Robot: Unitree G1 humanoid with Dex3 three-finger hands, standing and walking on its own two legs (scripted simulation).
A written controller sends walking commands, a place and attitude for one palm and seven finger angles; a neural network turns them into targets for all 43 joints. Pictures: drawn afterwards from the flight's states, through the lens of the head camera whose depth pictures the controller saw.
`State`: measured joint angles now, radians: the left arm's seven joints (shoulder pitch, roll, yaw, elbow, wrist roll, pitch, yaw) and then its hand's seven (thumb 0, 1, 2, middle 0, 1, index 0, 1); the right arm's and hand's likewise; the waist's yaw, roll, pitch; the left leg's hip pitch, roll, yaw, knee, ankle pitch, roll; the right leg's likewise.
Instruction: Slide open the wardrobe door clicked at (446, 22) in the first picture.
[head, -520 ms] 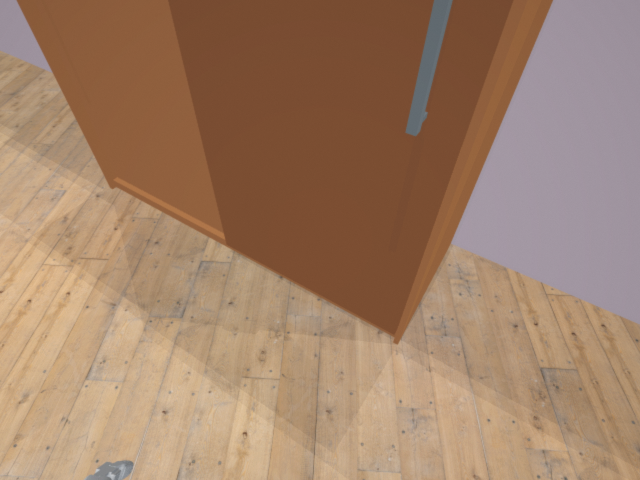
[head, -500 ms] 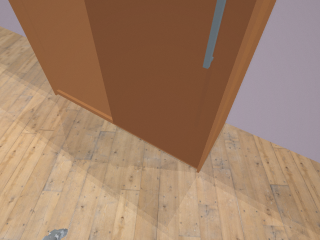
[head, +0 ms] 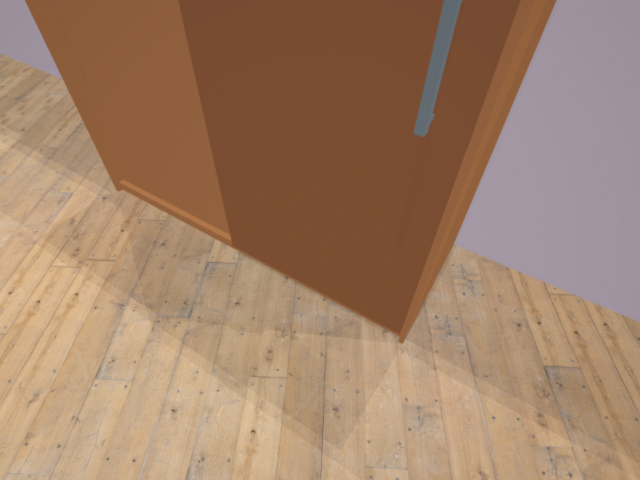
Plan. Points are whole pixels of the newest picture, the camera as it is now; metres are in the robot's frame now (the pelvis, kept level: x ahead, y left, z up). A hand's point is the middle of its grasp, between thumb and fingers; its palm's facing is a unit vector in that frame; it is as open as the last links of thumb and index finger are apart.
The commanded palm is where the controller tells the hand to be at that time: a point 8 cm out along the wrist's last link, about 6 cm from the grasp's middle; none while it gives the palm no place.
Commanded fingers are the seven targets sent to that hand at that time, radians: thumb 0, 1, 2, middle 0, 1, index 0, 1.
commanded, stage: stand and wait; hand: right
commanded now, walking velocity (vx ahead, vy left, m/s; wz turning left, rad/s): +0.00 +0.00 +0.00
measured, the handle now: (439, 68) +0.73 -0.16 +0.18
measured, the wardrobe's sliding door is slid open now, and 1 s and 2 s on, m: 0.00 0.00 0.00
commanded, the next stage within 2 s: look at it before walking up in 0.30 s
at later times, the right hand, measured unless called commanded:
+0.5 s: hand out of the picture +0.07 -0.24 -0.15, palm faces -0.04 +0.94 -0.34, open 7.4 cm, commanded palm none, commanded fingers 0.00 -0.90 -0.90 0.20 0.30 0.20 0.30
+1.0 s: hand out of the picture +0.07 -0.25 -0.15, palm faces -0.03 +0.94 -0.34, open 7.4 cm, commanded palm none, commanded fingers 0.00 -0.90 -0.90 0.20 0.30 0.20 0.30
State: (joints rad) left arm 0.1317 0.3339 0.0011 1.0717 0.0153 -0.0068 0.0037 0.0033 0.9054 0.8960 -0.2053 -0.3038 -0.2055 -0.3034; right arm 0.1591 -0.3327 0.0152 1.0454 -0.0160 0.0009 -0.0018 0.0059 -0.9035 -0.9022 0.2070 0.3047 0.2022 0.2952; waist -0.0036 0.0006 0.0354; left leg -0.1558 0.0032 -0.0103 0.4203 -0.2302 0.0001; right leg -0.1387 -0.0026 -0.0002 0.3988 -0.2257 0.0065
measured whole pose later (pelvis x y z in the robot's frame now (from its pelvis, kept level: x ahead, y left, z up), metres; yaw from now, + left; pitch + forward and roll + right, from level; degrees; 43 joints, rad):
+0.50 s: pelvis -0.01 +0.00 +0.00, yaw +0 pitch -2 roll +0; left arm 0.14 0.34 0.00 1.11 0.01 -0.01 0.00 0.00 0.91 0.90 -0.20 -0.30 -0.20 -0.30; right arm 0.13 -0.34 0.01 1.07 -0.02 -0.01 0.00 0.01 -0.90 -0.90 0.21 0.30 0.20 0.30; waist 0.00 -0.01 0.03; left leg -0.15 -0.01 -0.01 0.38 -0.19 0.01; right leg -0.14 -0.01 0.00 0.37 -0.19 0.01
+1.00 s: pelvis +0.00 +0.00 +0.00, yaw +0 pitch -2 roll +0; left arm 0.12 0.34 -0.01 1.11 0.01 -0.02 0.00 0.00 0.91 0.90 -0.20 -0.30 -0.21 -0.30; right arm 0.14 -0.34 0.01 1.08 -0.02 -0.01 0.00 0.01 -0.90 -0.90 0.21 0.30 0.20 0.30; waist 0.00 0.00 0.04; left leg -0.14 0.00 -0.01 0.36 -0.19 0.00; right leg -0.13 -0.01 0.00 0.35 -0.19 0.01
